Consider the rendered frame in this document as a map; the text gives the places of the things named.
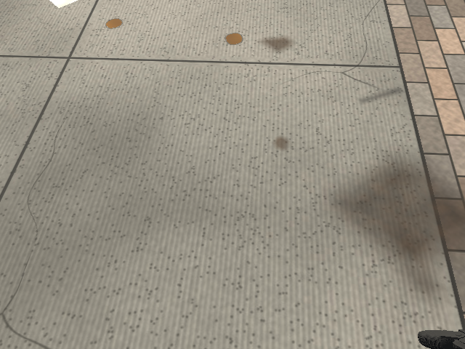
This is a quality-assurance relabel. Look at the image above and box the right robot hand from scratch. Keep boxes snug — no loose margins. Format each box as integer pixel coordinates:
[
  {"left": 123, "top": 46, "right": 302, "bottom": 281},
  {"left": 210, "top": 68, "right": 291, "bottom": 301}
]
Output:
[{"left": 418, "top": 329, "right": 465, "bottom": 349}]

